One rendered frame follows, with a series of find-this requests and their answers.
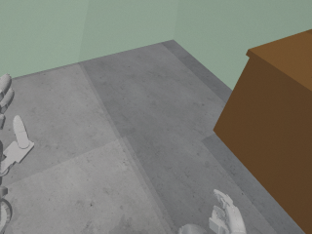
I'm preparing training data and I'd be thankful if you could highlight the robot right thigh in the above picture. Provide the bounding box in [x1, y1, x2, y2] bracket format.
[177, 223, 208, 234]

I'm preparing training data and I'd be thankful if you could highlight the robot left hand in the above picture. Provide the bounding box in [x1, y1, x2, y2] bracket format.
[0, 73, 34, 185]

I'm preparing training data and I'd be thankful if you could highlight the robot left forearm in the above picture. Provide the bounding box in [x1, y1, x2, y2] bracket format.
[0, 186, 13, 234]

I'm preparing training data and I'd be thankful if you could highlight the counter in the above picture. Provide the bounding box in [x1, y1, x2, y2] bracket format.
[213, 29, 312, 234]

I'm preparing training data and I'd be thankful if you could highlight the robot right hand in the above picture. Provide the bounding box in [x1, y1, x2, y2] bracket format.
[209, 189, 247, 234]

